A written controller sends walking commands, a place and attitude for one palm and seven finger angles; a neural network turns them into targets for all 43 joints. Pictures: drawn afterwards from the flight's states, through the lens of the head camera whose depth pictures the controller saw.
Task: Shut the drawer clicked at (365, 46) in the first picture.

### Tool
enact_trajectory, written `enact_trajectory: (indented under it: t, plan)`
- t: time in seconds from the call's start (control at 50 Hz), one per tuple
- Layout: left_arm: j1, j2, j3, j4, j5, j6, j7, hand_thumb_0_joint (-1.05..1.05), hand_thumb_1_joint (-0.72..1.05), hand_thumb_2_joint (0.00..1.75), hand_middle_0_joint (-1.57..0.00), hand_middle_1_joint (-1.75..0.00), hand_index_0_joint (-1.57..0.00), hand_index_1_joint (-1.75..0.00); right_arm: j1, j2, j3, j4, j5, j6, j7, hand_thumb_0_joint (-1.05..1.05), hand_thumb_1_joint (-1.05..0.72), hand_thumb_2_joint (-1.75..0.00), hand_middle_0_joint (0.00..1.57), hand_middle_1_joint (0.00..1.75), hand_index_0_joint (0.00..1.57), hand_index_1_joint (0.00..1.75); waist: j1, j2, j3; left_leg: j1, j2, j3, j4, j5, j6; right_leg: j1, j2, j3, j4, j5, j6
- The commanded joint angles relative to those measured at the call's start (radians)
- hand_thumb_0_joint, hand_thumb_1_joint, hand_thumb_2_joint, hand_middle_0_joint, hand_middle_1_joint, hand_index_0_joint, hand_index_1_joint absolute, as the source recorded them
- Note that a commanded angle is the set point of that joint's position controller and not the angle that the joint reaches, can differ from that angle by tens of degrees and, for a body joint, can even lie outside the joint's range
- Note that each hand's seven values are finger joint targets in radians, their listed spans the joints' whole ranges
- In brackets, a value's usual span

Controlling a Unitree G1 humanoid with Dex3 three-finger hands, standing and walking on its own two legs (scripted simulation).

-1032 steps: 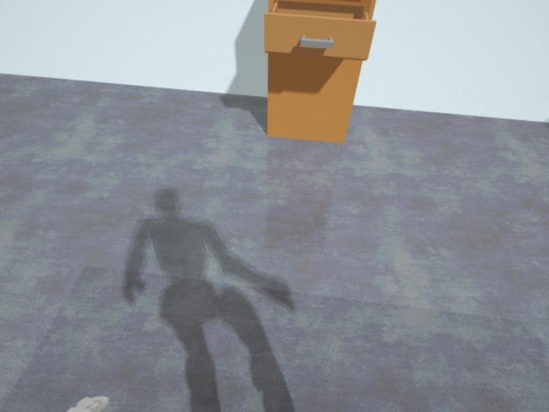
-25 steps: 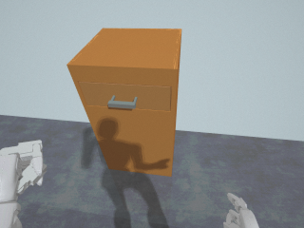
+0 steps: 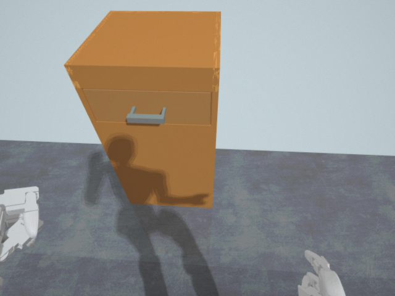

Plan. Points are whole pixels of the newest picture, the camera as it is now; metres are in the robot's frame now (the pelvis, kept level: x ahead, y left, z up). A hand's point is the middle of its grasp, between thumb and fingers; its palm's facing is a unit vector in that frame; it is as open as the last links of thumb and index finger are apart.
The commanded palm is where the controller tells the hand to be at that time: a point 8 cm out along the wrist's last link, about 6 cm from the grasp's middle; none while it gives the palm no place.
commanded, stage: step back with the hand held close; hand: left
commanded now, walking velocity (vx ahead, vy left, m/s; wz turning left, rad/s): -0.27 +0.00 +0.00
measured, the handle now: (147, 114) +0.67 +0.21 -0.05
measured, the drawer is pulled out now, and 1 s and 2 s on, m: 0.00 0.00 0.00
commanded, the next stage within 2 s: stop stepping back and stand still in 1.08 s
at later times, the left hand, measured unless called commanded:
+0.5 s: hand (14, 258) +0.14 +0.24 +0.16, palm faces +0.38 -0.78 -0.49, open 3.2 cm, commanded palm +0.07 +0.29 +0.18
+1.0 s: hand out of the picture +0.06 +0.26 +0.17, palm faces +0.44 -0.79 -0.44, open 3.3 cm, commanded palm +0.00 +0.28 +0.18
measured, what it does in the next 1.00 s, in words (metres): walks backwards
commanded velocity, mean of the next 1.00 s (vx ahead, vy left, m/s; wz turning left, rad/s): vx -0.35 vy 0.00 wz -0.03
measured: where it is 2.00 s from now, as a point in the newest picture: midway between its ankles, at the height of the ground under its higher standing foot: outside the picture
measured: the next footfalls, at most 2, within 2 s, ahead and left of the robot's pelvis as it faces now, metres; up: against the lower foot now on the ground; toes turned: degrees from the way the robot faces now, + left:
right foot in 1.08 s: -0.19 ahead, -0.09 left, +0.00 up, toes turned -5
left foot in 1.30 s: -0.04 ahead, +0.08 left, +0.00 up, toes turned -1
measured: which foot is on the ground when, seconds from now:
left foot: down 0.00-1.00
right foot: down 0.00-0.82, up 0.84-1.00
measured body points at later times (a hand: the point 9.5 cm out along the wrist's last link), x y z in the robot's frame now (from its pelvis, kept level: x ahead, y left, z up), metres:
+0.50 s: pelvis -0.05 +0.00 -0.01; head -0.04 +0.01 +0.44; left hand +0.12 +0.28 +0.19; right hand +0.11 -0.24 -0.09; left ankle +0.00 +0.09 -0.74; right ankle +0.02 -0.12 -0.74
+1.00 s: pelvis -0.11 +0.00 +0.00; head -0.10 +0.03 +0.44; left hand +0.03 +0.30 +0.20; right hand +0.06 -0.22 -0.08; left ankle -0.02 +0.09 -0.74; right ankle -0.20 -0.14 -0.70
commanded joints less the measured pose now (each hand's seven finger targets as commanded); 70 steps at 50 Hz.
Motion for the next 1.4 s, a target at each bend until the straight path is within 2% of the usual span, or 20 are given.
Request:
enact_trajectory:
  t: [0.0,0.14,0.32,0.4,0.46,0.58,0.64,0.7,0.72,0.76,0.8,0.86,0.96,1.04,1.1,1.16,1.24,1.3,1.34,1.38]
  plan:
    - [-0.021,0.143,0.128,-0.205,0.001,-0.063,0.022,0.0,0.9,0.9,-1.4,-1.6,-1.4,-1.6,-0.115,-0.11,-0.035,-0.175,0.002,-0.057,-0.015,0.0,-0.9,-0.9,0.2,0.3,0.2,0.3,0.013,0.018,-0.124,-0.172,0.128,-0.134,-0.127,0.207,-0.001,0.2,-0.022,0.068,0.046,0.198,-0.005]
    - [-0.065,0.152,0.14,-0.23,0.03,-0.077,0.029,0.0,0.9,0.9,-1.4,-1.6,-1.4,-1.6,-0.111,-0.118,-0.035,-0.191,0.002,-0.077,-0.017,0.0,-0.9,-0.9,0.2,0.3,0.2,0.3,0.005,-0.005,-0.071,-0.404,0.136,-0.166,-0.164,-0.207,0.046,0.253,-0.02,0.115,0.065,0.056,-0.001]
    - [-0.056,0.149,0.136,-0.266,0.028,-0.115,0.046,0.0,0.9,0.9,-1.4,-1.6,-1.4,-1.6,-0.079,-0.116,-0.034,-0.179,-0.005,-0.098,-0.011,0.0,-0.9,-0.9,0.2,0.3,0.2,0.3,-0.012,-0.008,-0.077,-0.309,0.098,-0.146,-0.048,-0.246,0.028,0.068,-0.061,0.157,-0.06,-0.162,-0.028]
    - [-0.045,0.145,0.144,-0.278,0.046,-0.126,0.05,0.0,0.9,0.9,-1.4,-1.6,-1.4,-1.6,-0.099,-0.126,-0.031,-0.188,-0.004,-0.111,-0.02,0.0,-0.9,-0.9,0.2,0.3,0.2,0.3,-0.003,0.12,-0.068,-0.516,0.195,-0.246,-0.24,-0.345,0.071,0.263,0.037,0.083,0.16,-0.022,0.009]
    - [-0.048,0.165,0.173,-0.274,0.061,-0.13,0.046,0.0,0.9,0.9,-1.4,-1.6,-1.4,-1.6,-0.109,-0.117,-0.04,-0.196,-0.004,-0.119,-0.022,0.0,-0.9,-0.9,0.2,0.3,0.2,0.3,0.009,0.104,-0.083,-0.612,0.219,-0.261,-0.231,-0.289,0.092,0.368,0.067,0.097,0.27,0.136,0.018]
    - [-0.023,0.166,0.173,-0.277,0.035,-0.136,0.026,0.0,0.9,0.9,-1.4,-1.6,-1.4,-1.6,-0.079,-0.109,-0.053,-0.164,-0.006,-0.109,-0.004,0.0,-0.9,-0.9,0.2,0.3,0.2,0.3,-0.009,-0.05,-0.166,-0.386,0.102,-0.132,0.014,-0.051,0.032,0.203,-0.045,0.243,0.098,0.321,-0.028]
    - [-0.03,0.194,0.183,-0.292,0.01,-0.137,0.038,0.0,0.9,0.9,-1.4,-1.6,-1.4,-1.6,-0.063,-0.092,-0.062,-0.148,-0.001,-0.088,0.006,0.0,-0.9,-0.9,0.2,0.3,0.2,0.3,-0.02,-0.163,-0.179,-0.212,0.025,-0.066,0.214,-0.116,-0.019,-0.027,-0.187,0.358,-0.117,0.094,-0.105]
    - [-0.009,0.2,0.192,-0.289,0.003,-0.136,0.057,0.0,0.9,0.9,-1.4,-1.6,-1.4,-1.6,-0.077,-0.072,-0.054,-0.138,0.0,-0.064,0.004,0.0,-0.9,-0.9,0.2,0.3,0.2,0.3,-0.02,-0.175,-0.187,-0.105,0.031,-0.06,0.265,-0.099,-0.026,-0.145,-0.214,0.293,-0.155,-0.014,-0.119]
    - [0.001,0.198,0.19,-0.29,0.004,-0.136,0.059,0.0,0.9,0.9,-1.4,-1.6,-1.4,-1.6,-0.079,-0.074,-0.053,-0.134,-0.001,-0.06,0.0,0.0,-0.9,-0.9,0.2,0.3,0.2,0.3,-0.024,-0.158,-0.175,-0.075,0.041,-0.065,0.187,-0.076,-0.019,-0.167,-0.187,0.253,-0.132,-0.027,-0.096]
    - [0.006,0.201,0.188,-0.312,0.014,-0.148,0.058,0.0,0.9,0.9,-1.4,-1.6,-1.4,-1.6,-0.101,-0.099,-0.053,-0.143,-0.003,-0.069,-0.014,0.0,-0.9,-0.9,0.2,0.3,0.2,0.3,-0.026,0.046,-0.132,-0.128,0.138,-0.177,-0.035,-0.091,0.025,-0.162,-0.046,0.153,0.017,-0.09,-0.03]
    - [-0.025,0.183,0.201,-0.328,0.049,-0.169,0.047,0.0,0.9,0.9,-1.4,-1.6,-1.4,-1.6,-0.127,-0.127,-0.054,-0.173,-0.009,-0.106,-0.02,0.0,-0.9,-0.9,0.2,0.3,0.2,0.3,-0.017,0.302,-0.11,-0.616,0.369,-0.429,-0.374,-0.555,0.139,0.228,0.133,0.076,0.473,-0.124,0.025]
    - [-0.065,0.176,0.188,-0.33,0.043,-0.156,0.046,0.0,0.9,0.9,-1.4,-1.6,-1.4,-1.6,-0.1,-0.099,-0.063,-0.151,-0.014,-0.138,-0.016,0.0,-0.9,-0.9,0.2,0.3,0.2,0.3,-0.001,0.096,-0.104,-0.449,0.354,-0.365,-0.259,-0.263,0.149,0.068,0.118,0.133,0.577,-0.237,0.017]
    - [-0.046,0.123,0.099,-0.315,0.01,-0.165,0.032,0.0,0.9,0.9,-1.4,-1.6,-1.4,-1.6,-0.065,-0.083,-0.039,-0.072,-0.035,-0.181,0.009,0.0,-0.9,-0.9,0.2,0.3,0.2,0.3,-0.006,0.176,-0.134,-0.063,0.288,-0.265,-0.244,-0.018,0.07,-0.047,0.086,0.057,0.129,-0.34,-0.013]
    - [-0.09,0.192,0.13,-0.31,0.009,-0.183,0.012,0.0,0.9,0.9,-1.4,-1.6,-1.4,-1.6,-0.052,-0.078,-0.033,-0.031,-0.052,-0.155,0.017,0.0,-0.9,-0.9,0.2,0.3,0.2,0.3,-0.003,0.07,-0.259,0.205,0.214,-0.111,-0.021,0.539,-0.012,-0.055,0.006,0.113,-0.141,0.08,-0.035]
    - [-0.091,0.211,0.167,-0.325,-0.009,-0.183,0.003,0.0,0.9,0.9,-1.4,-1.6,-1.4,-1.6,-0.088,-0.063,-0.037,-0.084,-0.026,-0.145,0.008,0.0,-0.9,-0.9,0.2,0.3,0.2,0.3,-0.003,-0.011,-0.32,0.281,0.153,-0.001,0.011,0.531,-0.025,-0.077,0.01,0.063,-0.083,0.249,0.012]
    - [0.06,0.241,0.22,-0.3,-0.039,-0.163,0.0,0.0,0.9,0.9,-1.4,-1.6,-1.4,-1.6,-0.13,-0.057,-0.025,-0.143,0.006,-0.131,0.006,0.0,-0.9,-0.9,0.2,0.3,0.2,0.3,0.001,-0.139,-0.254,0.214,0.083,0.015,0.122,0.193,-0.042,-0.169,-0.089,0.098,-0.15,0.196,-0.005]
    - [0.066,0.215,0.206,-0.27,-0.046,-0.115,0.02,0.0,0.9,0.9,-1.4,-1.6,-1.4,-1.6,-0.138,-0.058,-0.02,-0.142,-0.003,-0.094,-0.008,0.0,-0.9,-0.9,0.2,0.3,0.2,0.3,-0.017,-0.098,-0.055,0.041,0.054,-0.023,0.276,0.03,-0.068,-0.305,-0.183,0.207,-0.227,-0.265,-0.129]
    - [-0.016,0.175,0.158,-0.165,-0.02,-0.097,0.036,0.0,0.9,0.9,-1.4,-1.6,-1.4,-1.6,-0.101,-0.087,-0.012,-0.128,0.008,-0.121,-0.033,0.0,-0.9,-0.9,0.2,0.3,0.2,0.3,-0.023,-0.104,0.064,0.0,0.093,-0.079,0.02,0.049,-0.032,-0.208,-0.077,0.13,-0.161,-0.189,-0.05]
    - [-0.08,0.163,0.119,-0.231,-0.009,-0.114,0.033,0.0,0.9,0.9,-1.4,-1.6,-1.4,-1.6,-0.117,-0.104,-0.013,-0.126,-0.001,-0.149,-0.04,0.0,-0.9,-0.9,0.2,0.3,0.2,0.3,-0.025,0.122,0.036,0.028,0.165,-0.204,-0.158,-0.122,-0.017,-0.184,0.003,0.053,-0.066,-0.307,-0.017]
    - [-0.099,0.147,0.108,-0.276,0.01,-0.115,0.04,0.0,0.9,0.9,-1.4,-1.6,-1.4,-1.6,-0.091,-0.111,-0.012,-0.122,-0.004,-0.175,-0.039,0.0,-0.9,-0.9,0.2,0.3,0.2,0.3,-0.007,0.215,-0.03,-0.11,0.227,-0.379,-0.416,-0.452,-0.025,0.022,0.096,0.027,0.139,-0.302,-0.006]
